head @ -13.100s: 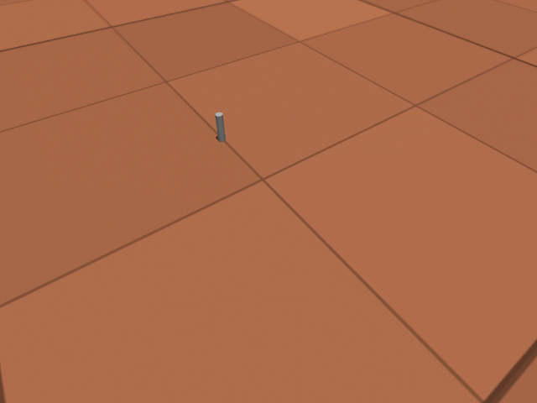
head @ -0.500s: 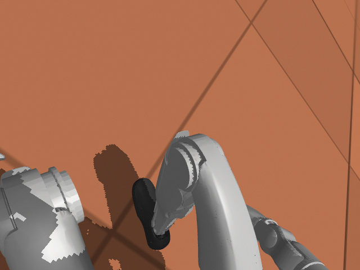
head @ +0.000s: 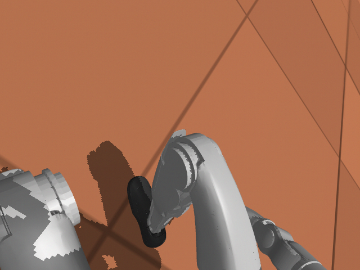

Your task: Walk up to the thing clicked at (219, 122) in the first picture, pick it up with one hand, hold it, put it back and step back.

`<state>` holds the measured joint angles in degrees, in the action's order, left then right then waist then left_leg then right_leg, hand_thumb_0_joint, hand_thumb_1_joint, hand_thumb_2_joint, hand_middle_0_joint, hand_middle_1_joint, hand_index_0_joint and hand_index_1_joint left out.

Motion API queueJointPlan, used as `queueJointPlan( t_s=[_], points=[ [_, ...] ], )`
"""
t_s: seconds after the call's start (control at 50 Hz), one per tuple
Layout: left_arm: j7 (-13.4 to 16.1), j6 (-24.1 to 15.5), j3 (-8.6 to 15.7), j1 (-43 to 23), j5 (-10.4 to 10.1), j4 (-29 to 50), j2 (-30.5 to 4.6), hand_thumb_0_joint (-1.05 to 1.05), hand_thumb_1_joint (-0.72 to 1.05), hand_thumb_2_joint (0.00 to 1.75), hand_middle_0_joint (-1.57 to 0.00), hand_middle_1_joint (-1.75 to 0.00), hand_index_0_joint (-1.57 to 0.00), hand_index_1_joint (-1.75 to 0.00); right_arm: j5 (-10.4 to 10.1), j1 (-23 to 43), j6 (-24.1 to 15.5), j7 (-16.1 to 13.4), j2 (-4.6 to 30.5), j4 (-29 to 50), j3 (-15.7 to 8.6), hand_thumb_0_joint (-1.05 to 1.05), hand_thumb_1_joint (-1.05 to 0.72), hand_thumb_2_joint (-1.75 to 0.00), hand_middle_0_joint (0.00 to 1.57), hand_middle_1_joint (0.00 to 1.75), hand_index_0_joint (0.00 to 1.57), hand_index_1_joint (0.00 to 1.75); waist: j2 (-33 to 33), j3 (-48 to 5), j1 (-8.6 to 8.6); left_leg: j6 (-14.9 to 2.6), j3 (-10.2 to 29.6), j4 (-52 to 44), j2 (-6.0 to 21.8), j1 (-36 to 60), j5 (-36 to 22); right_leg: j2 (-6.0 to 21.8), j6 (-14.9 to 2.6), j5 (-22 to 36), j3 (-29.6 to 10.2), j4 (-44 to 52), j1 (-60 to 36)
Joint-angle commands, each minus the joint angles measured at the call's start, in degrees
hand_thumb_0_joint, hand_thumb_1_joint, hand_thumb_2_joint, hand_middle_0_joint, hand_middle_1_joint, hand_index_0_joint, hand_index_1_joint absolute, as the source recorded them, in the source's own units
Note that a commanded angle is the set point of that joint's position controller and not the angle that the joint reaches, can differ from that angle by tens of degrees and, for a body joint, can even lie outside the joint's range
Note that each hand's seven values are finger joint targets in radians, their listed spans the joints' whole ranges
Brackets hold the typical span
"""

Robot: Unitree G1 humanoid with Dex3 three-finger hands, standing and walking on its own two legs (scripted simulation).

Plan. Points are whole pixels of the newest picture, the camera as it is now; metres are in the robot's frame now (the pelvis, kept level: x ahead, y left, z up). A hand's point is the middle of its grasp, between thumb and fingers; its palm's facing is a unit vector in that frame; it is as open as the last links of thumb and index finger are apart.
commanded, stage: close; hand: left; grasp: from the side
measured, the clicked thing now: out of the picture +0.46 +0.31 -0.20
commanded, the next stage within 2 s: settle in 0.16 s
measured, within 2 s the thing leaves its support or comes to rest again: leaves its support in 0.56 s
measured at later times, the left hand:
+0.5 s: hand out of the picture +0.45 +0.29 -0.18, palm faces +0.34 -0.94 -0.01, open 5.4 cm
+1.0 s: hand out of the picture +0.43 +0.32 -0.08, palm faces +0.31 -0.95 -0.04, open 5.3 cm
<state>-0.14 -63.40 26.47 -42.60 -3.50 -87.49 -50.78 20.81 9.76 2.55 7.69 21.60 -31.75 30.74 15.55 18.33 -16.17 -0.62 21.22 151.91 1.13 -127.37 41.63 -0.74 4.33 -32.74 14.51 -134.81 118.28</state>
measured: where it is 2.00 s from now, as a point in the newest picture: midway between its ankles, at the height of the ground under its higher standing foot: (107, 251)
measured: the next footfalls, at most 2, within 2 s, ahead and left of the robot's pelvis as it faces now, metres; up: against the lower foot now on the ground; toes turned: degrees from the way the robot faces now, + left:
none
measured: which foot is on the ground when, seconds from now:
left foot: down 0.00-1.00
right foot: down 0.00-1.00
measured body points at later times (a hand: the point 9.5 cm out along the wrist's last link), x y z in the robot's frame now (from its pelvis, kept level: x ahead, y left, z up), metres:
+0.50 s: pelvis +0.00 +0.00 +0.00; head +0.25 +0.19 +0.32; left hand +0.43 +0.34 -0.18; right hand +0.16 -0.25 -0.03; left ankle +0.08 +0.12 -0.26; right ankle +0.15 -0.13 -0.26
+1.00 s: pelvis +0.01 -0.01 +0.02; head +0.21 +0.16 +0.38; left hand +0.41 +0.37 -0.07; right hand +0.17 -0.25 -0.04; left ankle +0.08 +0.12 -0.26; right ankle +0.15 -0.13 -0.26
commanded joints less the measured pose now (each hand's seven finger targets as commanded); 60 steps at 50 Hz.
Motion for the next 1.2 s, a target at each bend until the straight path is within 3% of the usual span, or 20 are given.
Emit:
queueJointPlan(
  t_s=[0.0, 0.08, 0.16, 0.2, 0.26, 0.36, 0.4, 0.52, 0.62, 0.68, 0.76, 0.86, 0.92, 0.98, 1.0, 1.02, 1.06, 1.1, 1.12, 1.18],
  points=[
    [-0.23, -3.6, 0.05, -11.89, 0.5, 6.99, -7.65, 0.0, 0.56, 0.89, -0.89, -0.88, -0.88, -0.88, 0.35, -3.12, 1.09, -0.88, 20.99, -0.12, -6.99, 0.0, -0.87, -0.89, 0.2, 0.3, 0.2, 0.3, -32.58, -32.85, -7.91, 2.39, -4.02, -20.43, 3.36, 24.17, -9.62, -3.18, -4.0, 10.1, 5.37, 7.83, -16.14],
    [0.02, -3.23, 0.21, -12.72, 0.53, 6.39, -9.02, 0.0, 0.62, 1.03, -1.04, -1.06, -1.03, -1.06, 0.29, -2.92, 1.31, -0.96, 20.7, 0.01, -6.51, 0.0, -0.88, -0.89, 0.2, 0.3, 0.2, 0.3, -31.65, -32.58, -7.87, 1.96, -4.48, -19.94, 3.18, 22.34, -8.46, -3.35, -4.06, 9.08, 5.25, 8.53, -16.52],
    [-0.16, -3.15, -1.6, -14.22, 1.12, 6.44, -7.16, 0.0, 0.66, 1.18, -1.18, -1.22, -1.18, -1.22, 0.52, -2.96, 1.36, -0.9, 20.65, -0.12, -6.69, 0.0, -0.88, -0.89, 0.2, 0.3, 0.2, 0.3, -32.48, -32.43, -9.04, 2.19, -3.97, -20.58, 3.28, 23.67, -8.21, -3.29, -4.06, 9.07, 5.51, 8.35, -15.66],
    [-0.38, -3.07, -0.99, -13.98, 0.7, 6.52, -8.25, 0.0, 0.7, 1.25, -1.24, -1.3, -1.24, -1.3, 0.29, -3.15, 1.43, -0.99, 21.01, -0.09, -6.68, 0.0, -0.87, -0.89, 0.2, 0.3, 0.2, 0.3, -32.44, -32.46, -8.55, 2.15, -3.91, -20.63, 3.26, 23.49, -8.02, -3.32, -4.11, 8.88, 5.57, 8.35, -15.72],
    [-0.27, -3.06, -1.17, -14.76, 0.93, 6.01, -8.35, 0.0, 0.68, 1.3, -1.27, -1.36, -1.26, -1.37, 0.34, -2.74, 1.39, -1.02, 21.07, -0.16, -6.54, 0.0, -0.9, -0.9, 0.2, 0.3, 0.2, 0.3, -32.69, -31.95, -8.98, 2.27, -3.49, -20.85, 3.34, 23.67, -8.07, -3.26, -4.13, 9.02, 5.73, 8.21, -15.06],
    [-0.7, -2.68, -0.38, -13.94, 0.53, 7.7, -9.02, 0.0, 0.79, 1.31, -1.26, -1.34, -1.25, -1.35, 0.14, -3.25, 1.72, -1.11, 20.97, -0.23, -6.54, 0.0, -0.88, -0.9, 0.2, 0.3, 0.2, 0.3, -34.45, -33.24, -7.99, 2.64, -3.7, -21.14, 3.45, 25.39, -11.19, -3.04, -4.2, 10.72, 5.62, 7.91, -16.25],
    [-0.89, -2.5, -0.33, -14.97, 0.59, 9.98, -9.77, 0.0, 0.66, 1.32, -1.33, -1.41, -1.33, -1.42, 0.2, -3.42, 1.88, -1.17, 20.91, -0.43, -6.71, 0.0, -0.9, -0.9, 0.2, 0.3, 0.2, 0.3, -35.52, -34.36, -7.75, 2.58, -3.98, -20.95, 3.42, 25.84, -11.56, -3.16, -4.24, 11.22, 5.3, 8.14, -16.66],
    [-1.13, -1.53, 2.18, -16.46, 0.1, 18.24, -11.51, 0.0, 0.61, 1.34, -1.37, -1.43, -1.36, -1.45, -0.28, -4.59, 2.02, -1.11, 20.39, -0.55, -7.97, 0.0, -0.9, -0.9, 0.2, 0.3, 0.2, 0.3, -38.21, -37.88, -6.19, 2.6, -4.76, -21.69, 3.39, 26.82, -11.48, -2.87, -4.49, 10.75, 4.51, 7.99, -17.46],
    [-2.21, 1.53, 1.18, -14.24, 0.13, 22.37, -7.81, 0.0, 0.63, 1.37, -1.4, -1.46, -1.39, -1.48, -1.56, -5.83, 2.24, -1.15, 19.92, -0.41, -10.62, 0.0, -0.9, -0.9, 0.2, 0.3, 0.2, 0.3, -39.16, -39.11, -5.16, 2.69, -5.58, -23.0, 3.34, 27.65, -11.14, -2.31, -4.75, 10.33, 3.7, 8.21, -15.14],
    [-2.84, 3.59, 2.1, -13.99, 0.02, 26.18, -8.87, 0.0, 0.59, 1.34, -1.38, -1.44, -1.37, -1.46, -2.45, -8.29, 2.46, -1.22, 19.47, -1.06, -12.03, 0.0, -0.9, -0.9, 0.2, 0.3, 0.2, 0.3, -39.25, -42.26, -3.69, 2.41, -6.58, -23.5, 3.05, 27.06, -12.08, -2.2, -4.98, 10.8, 2.82, 8.49, -16.77],
    [-4.03, 7.04, 0.2, -12.36, -0.94, 29.66, -3.39, 0.0, 0.59, 1.34, -1.39, -1.45, -1.38, -1.46, -4.09, -10.38, 2.47, -1.09, 18.61, -0.87, -14.56, 0.0, -0.89, -0.9, 0.2, 0.3, 0.2, 0.3, -38.12, -43.74, -2.77, 2.18, -7.23, -24.83, 2.65, 26.54, -11.34, -1.73, -5.24, 10.29, 2.05, 8.85, -15.1],
    [-5.84, 11.23, -0.76, -11.72, -1.6, 35.46, -1.06, 0.0, 0.56, 1.32, -1.39, -1.45, -1.39, -1.46, -6.76, -12.78, 2.31, -1.2, 17.1, -0.5, -18.03, 0.0, -0.89, -0.9, 0.2, 0.3, 0.2, 0.3, -37.42, -45.91, -0.09, 1.46, -8.84, -26.79, 1.95, 24.38, -7.34, -1.27, -5.69, 6.74, 0.52, 9.8, -12.53],
    [-6.41, 13.9, -2.98, -14.04, -1.45, 38.67, 1.97, 0.0, 0.57, 1.31, -1.37, -1.43, -1.37, -1.44, -8.11, -15.3, 2.27, -1.38, 15.87, -1.37, -20.04, 0.0, -0.89, -0.89, 0.2, 0.3, 0.2, 0.3, -36.54, -47.64, 0.09, 1.1, -9.81, -27.1, 1.58, 24.4, -6.92, -1.08, -5.94, 6.53, -0.53, 10.58, -10.97],
    [-6.45, 16.25, -2.05, -13.58, -2.08, 39.65, 2.2, 0.0, 0.55, 1.29, -1.35, -1.42, -1.35, -1.43, -9.47, -16.39, 2.16, -1.57, 14.94, -1.24, -21.58, 0.0, -0.88, -0.89, 0.2, 0.3, 0.2, 0.3, -34.92, -49.28, 1.81, 0.55, -11.19, -27.51, 0.94, 22.28, -5.86, -0.91, -6.01, 5.29, -1.52, 11.34, -11.77],
    [-6.68, 16.79, -3.48, -15.24, -2.07, 39.91, 4.24, 0.0, 0.56, 1.29, -1.35, -1.41, -1.35, -1.42, -9.91, -16.58, 2.12, -1.62, 14.8, -1.13, -22.1, 0.0, -0.88, -0.89, 0.2, 0.3, 0.2, 0.3, -34.86, -48.06, 1.03, 0.58, -10.76, -28.56, 0.91, 22.32, -4.34, -0.57, -6.09, 3.96, -1.44, 11.34, -9.55],
    [-6.55, 17.33, -2.14, -14.67, -2.19, 40.46, 4.03, 0.0, 0.57, 1.29, -1.35, -1.41, -1.35, -1.42, -10.17, -17.45, 2.15, -1.71, 14.75, -1.38, -22.63, 0.0, -0.88, -0.89, 0.2, 0.3, 0.2, 0.3, -34.86, -48.82, 1.71, 0.76, -10.52, -29.26, 0.92, 23.81, -5.05, -0.39, -6.15, 4.35, -1.55, 11.24, -9.25],
    [-6.91, 18.41, -3.34, -14.85, -1.96, 40.33, 5.79, 0.0, 0.57, 1.29, -1.36, -1.42, -1.36, -1.43, -10.85, -17.64, 2.09, -1.89, 14.26, -1.48, -23.53, 0.0, -0.88, -0.89, 0.2, 0.3, 0.2, 0.3, -35.08, -48.97, 2.11, 0.83, -10.56, -30.39, 0.84, 24.93, -4.26, -0.07, -6.28, 3.37, -1.96, 11.46, -7.53],
    [-7.55, 19.17, -4.18, -15.78, -1.69, 42.02, 5.96, 0.0, 0.58, 1.28, -1.37, -1.41, -1.36, -1.42, -11.45, -17.81, 2.04, -2.09, 13.35, -1.7, -24.24, 0.0, -0.88, -0.89, 0.2, 0.3, 0.2, 0.3, -34.33, -50.24, 2.81, 0.5, -11.62, -30.49, 0.62, 24.18, -3.78, -0.1, -6.34, 2.69, -2.75, 12.24, -7.93],
    [-7.79, 19.75, -3.71, -15.38, -1.63, 40.92, 6.29, 0.0, 0.57, 1.29, -1.37, -1.42, -1.36, -1.43, -11.62, -18.73, 2.04, -2.17, 13.37, -1.8, -24.7, 0.0, -0.88, -0.89, 0.2, 0.3, 0.2, 0.3, -33.69, -50.53, 2.33, 0.39, -11.87, -30.62, 0.49, 23.98, -4.04, 0.06, -6.21, 2.91, -2.82, 12.55, -8.51],
    [-8.41, 20.82, -1.86, -15.29, -1.8, 42.76, 4.69, 0.0, 0.53, 1.28, -1.36, -1.41, -1.36, -1.42, -12.48, -19.17, 1.94, -2.44, 12.75, -1.78, -25.72, 0.0, -0.88, -0.89, 0.2, 0.3, 0.2, 0.3, -32.96, -52.94, 4.04, 0.15, -12.94, -31.19, 0.24, 24.31, -3.51, 0.15, -6.23, 1.84, -3.7, 13.32, -9.02]
  ],
)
